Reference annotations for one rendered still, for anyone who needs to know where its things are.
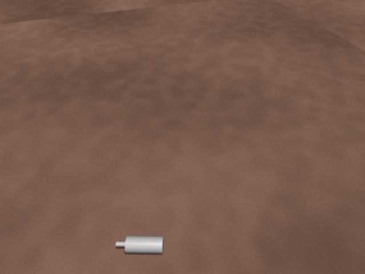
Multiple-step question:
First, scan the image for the bottle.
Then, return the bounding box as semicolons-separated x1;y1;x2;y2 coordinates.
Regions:
116;236;164;253

